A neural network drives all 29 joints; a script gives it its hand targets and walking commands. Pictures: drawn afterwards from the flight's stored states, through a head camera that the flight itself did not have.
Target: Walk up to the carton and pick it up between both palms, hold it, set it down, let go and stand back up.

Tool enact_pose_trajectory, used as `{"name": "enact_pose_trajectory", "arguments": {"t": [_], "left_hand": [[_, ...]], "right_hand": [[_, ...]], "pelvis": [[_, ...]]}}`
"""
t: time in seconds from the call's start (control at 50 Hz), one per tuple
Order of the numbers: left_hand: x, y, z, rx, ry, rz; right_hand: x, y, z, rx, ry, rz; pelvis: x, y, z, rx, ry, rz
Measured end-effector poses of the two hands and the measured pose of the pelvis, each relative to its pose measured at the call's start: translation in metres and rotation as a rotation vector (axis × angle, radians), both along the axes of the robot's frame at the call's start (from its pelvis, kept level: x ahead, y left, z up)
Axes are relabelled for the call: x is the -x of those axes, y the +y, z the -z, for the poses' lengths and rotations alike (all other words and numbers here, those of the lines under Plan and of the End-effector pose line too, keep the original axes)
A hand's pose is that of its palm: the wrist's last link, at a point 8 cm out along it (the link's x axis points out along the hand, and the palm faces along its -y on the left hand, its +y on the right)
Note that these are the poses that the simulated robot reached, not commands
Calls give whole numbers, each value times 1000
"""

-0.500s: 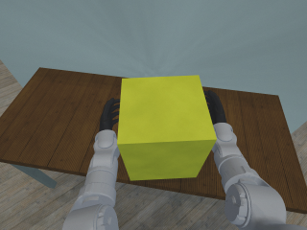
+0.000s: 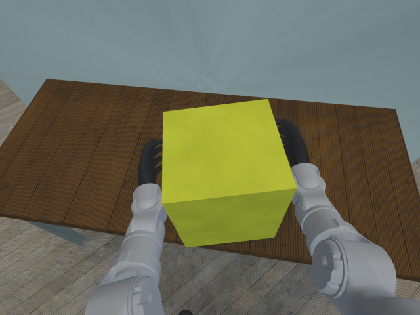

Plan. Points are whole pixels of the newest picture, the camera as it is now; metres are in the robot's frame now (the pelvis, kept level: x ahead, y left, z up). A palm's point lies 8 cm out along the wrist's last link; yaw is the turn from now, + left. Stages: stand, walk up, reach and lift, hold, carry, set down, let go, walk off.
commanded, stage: set down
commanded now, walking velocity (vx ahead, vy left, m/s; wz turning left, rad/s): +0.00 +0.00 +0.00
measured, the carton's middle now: (223, 179) +0.39 +0.02 -0.04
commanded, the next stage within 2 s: none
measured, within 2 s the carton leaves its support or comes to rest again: rests again in 0.96 s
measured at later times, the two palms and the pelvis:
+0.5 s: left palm (155, 185) +0.36 +0.16 -0.03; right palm (296, 164) +0.43 -0.13 -0.02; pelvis +0.00 +0.00 -0.01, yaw -1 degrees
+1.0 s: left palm (156, 186) +0.36 +0.16 -0.03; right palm (297, 165) +0.42 -0.14 -0.02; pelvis -0.01 +0.00 -0.01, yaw -1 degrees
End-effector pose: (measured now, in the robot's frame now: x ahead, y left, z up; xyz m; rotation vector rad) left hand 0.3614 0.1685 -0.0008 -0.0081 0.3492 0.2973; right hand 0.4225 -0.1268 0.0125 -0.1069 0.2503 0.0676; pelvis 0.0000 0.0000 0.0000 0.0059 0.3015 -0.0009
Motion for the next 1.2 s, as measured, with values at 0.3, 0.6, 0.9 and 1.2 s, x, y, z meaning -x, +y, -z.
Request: {"name": "enact_pose_trajectory", "arguments": {"t": [0.3, 0.6, 0.9, 1.2], "left_hand": [[-1, -5, 26, 22, 7, -24], [1, -7, 29, 22, -17, -20], [-1, -9, 31, 38, -37, -21], [-2, -8, 35, 35, -55, -19]], "right_hand": [[-5, -4, 25, 13, 14, -18], [-2, -6, 29, -1, -4, -10], [-1, -9, 33, 3, 7, -7], [-1, -9, 33, -1, 3, -8]], "pelvis": [[-2, 0, 5, 1, 103, 0], [5, 5, 9, 1, 129, 19], [7, 4, 10, -4, 131, 24], [5, 6, 12, -4, 130, 29]]}}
